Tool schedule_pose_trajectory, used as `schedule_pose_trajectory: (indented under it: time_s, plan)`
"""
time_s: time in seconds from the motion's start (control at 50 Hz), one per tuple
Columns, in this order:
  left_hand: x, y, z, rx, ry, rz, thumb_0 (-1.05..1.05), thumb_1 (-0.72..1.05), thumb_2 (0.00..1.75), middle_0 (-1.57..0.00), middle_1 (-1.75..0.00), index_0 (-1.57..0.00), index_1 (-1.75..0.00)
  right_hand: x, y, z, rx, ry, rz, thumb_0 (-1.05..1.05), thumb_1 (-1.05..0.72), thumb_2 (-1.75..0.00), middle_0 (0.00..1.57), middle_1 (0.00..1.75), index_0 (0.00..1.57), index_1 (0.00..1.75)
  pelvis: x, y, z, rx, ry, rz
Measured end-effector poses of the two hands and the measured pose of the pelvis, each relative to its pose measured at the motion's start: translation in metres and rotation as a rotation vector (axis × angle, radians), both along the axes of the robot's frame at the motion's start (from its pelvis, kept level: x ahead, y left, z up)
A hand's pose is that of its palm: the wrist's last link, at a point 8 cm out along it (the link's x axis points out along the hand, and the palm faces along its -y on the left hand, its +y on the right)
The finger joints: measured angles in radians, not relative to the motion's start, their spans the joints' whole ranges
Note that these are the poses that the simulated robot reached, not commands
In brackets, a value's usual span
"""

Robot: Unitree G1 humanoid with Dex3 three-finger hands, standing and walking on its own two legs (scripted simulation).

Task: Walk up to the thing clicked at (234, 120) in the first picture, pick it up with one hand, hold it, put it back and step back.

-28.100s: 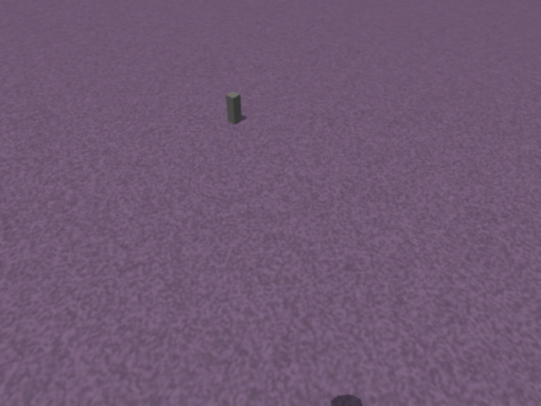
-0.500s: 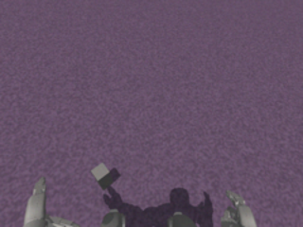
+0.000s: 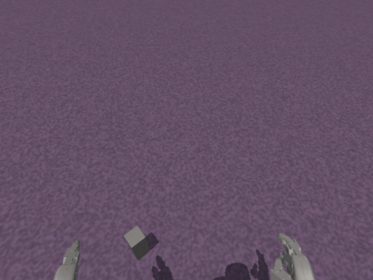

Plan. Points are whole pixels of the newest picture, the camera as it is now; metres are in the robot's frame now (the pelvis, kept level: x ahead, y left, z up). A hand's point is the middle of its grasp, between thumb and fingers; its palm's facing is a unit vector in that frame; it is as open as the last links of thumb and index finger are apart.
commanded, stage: home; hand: left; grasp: from the side
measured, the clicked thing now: (137, 243) +0.42 +0.21 -0.62
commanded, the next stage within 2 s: stand in 1.48 s
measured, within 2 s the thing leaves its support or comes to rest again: neither
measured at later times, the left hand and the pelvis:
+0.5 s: hand out of the picture +0.16 +0.17 -0.05, palm faces +0.11 -0.95 -0.29, open 17.6 cm; pelvis -0.01 -0.01 +0.00, yaw +0 degrees
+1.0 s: hand out of the picture +0.16 +0.18 -0.05, palm faces +0.11 -0.95 -0.28, open 17.6 cm; pelvis -0.01 +0.00 +0.00, yaw +0 degrees
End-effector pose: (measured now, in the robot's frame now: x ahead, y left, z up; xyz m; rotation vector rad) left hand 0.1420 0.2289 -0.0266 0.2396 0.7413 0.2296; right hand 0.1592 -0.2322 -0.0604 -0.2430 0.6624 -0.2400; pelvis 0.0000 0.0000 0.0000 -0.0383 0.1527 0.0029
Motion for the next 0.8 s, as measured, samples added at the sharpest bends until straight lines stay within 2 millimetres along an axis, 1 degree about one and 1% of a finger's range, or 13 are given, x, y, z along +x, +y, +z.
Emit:
schedule_pose_trajectory:
  time_s: [0.12, 0.3, 0.52, 0.8]
  plan:
    - [0.003, -0.004, 0.002, -0.005, -0.009, -0.005, -0.01, -0.59, 0.02, -0.05, -0.04, -0.05, -0.04, -0.002, -0.007, 0.002, -0.012, 0.0, -0.003, 0.01, -0.89, -0.9, 0.2, 0.3, 0.21, 0.3, 0.0, -0.003, 0.002, 0.001, -0.006, 0.001]
    - [0.004, -0.008, 0.002, -0.011, -0.014, -0.014, -0.01, -0.59, 0.02, -0.05, -0.04, -0.05, -0.05, -0.011, -0.013, 0.0, -0.009, 0.011, -0.02, 0.01, -0.89, -0.9, 0.2, 0.3, 0.21, 0.3, -0.001, -0.005, 0.003, 0.004, -0.016, -0.003]
    - [-0.003, -0.009, 0.002, -0.009, -0.004, -0.018, -0.01, -0.58, 0.03, -0.05, -0.04, -0.05, -0.05, -0.02, -0.012, -0.002, 0.0, 0.018, -0.022, 0.01, -0.9, -0.9, 0.2, 0.3, 0.2, 0.3, -0.007, -0.006, 0.003, 0.006, -0.021, -0.005]
    - [-0.006, -0.008, 0.003, -0.013, -0.009, -0.02, -0.01, -0.58, 0.04, -0.05, -0.05, -0.05, -0.05, -0.021, -0.01, 0.001, -0.004, 0.0, -0.017, 0.01, -0.9, -0.9, 0.2, 0.3, 0.2, 0.3, -0.01, -0.005, 0.004, 0.007, -0.027, -0.006]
